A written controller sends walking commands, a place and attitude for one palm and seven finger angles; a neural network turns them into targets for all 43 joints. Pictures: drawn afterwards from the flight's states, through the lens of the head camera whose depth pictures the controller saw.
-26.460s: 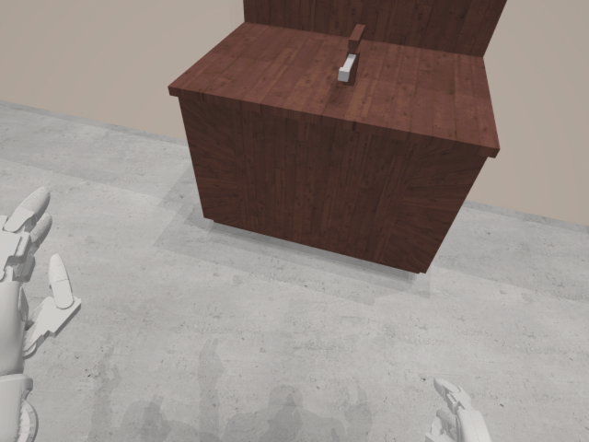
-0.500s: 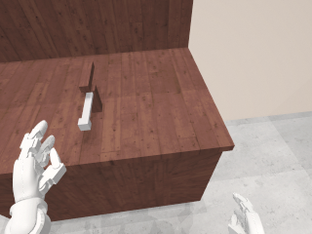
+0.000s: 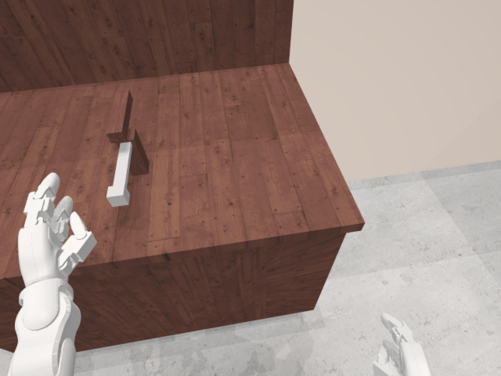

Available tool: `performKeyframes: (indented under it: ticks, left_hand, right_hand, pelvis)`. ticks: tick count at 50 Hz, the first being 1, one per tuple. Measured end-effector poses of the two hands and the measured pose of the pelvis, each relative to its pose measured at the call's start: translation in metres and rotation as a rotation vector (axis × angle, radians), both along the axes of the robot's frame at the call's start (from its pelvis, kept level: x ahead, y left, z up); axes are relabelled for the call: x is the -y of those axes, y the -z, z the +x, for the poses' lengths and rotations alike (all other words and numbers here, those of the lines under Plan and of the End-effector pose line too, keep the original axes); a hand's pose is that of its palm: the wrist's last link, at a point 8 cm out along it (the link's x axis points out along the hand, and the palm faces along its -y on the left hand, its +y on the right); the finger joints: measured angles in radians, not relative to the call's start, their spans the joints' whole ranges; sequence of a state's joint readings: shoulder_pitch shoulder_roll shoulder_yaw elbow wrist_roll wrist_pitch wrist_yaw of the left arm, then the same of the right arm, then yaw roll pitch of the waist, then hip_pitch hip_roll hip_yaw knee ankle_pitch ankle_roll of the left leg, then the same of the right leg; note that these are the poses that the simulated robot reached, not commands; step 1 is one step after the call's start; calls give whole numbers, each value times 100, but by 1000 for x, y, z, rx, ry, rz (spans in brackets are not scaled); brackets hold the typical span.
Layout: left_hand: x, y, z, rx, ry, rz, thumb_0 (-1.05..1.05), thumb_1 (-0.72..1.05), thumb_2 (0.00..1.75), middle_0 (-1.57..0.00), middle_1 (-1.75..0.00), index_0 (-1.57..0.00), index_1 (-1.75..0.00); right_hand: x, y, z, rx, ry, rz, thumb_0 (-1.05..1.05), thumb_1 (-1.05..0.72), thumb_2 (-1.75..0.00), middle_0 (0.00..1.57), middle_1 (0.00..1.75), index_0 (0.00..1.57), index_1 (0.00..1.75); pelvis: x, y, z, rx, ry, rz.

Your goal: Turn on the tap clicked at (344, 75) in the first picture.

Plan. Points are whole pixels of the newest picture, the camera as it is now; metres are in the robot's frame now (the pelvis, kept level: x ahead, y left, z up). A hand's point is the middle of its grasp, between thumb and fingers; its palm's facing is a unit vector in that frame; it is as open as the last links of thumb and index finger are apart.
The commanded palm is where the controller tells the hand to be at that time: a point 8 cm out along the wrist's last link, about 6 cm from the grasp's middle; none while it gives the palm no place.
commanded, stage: reach beside the lever's end, fingers flat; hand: left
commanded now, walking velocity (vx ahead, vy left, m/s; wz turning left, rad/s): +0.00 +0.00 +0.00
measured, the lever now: (118, 195) +0.38 +0.27 +0.06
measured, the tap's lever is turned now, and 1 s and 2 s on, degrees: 0 0 8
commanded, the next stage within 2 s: push the lever round in 1.14 s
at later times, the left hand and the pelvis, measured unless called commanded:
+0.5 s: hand (92, 212) +0.34 +0.29 +0.07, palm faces +0.48 -0.87 -0.10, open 7.8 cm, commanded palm +0.30 +0.33 +0.07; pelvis +0.00 +0.00 -0.01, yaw -1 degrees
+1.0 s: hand (100, 203) +0.37 +0.30 +0.06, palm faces +0.47 -0.88 -0.10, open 7.8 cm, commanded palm +0.32 +0.34 +0.06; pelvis +0.01 +0.02 -0.01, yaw -2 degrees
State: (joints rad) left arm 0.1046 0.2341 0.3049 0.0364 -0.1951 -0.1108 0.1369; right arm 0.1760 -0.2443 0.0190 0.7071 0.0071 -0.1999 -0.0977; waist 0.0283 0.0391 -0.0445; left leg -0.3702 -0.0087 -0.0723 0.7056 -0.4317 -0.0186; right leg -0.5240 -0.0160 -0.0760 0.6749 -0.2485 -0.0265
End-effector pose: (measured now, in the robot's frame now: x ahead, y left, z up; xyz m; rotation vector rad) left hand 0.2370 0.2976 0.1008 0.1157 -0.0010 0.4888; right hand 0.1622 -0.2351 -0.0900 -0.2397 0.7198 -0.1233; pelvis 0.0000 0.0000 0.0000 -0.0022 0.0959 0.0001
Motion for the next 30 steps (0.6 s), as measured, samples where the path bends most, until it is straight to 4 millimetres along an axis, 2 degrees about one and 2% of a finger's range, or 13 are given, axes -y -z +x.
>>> performKeyframes:
  ticks: [18,30]
  left_hand:
    - [-22,15,36,-6,-17,-12,1,89,90,-17,-20,-17,-19]
    - [-35,29,75,-21,-3,-24,1,89,90,-16,-17,-16,-16]
  right_hand:
    - [17,10,-28,-88,57,-29,1,-90,-89,20,30,20,29]
    - [16,21,-55,-188,91,-45,1,-90,-89,20,30,21,29]
  pelvis:
    - [0,3,-2,-42,9,-1]
    - [-7,8,-3,-87,14,-6]
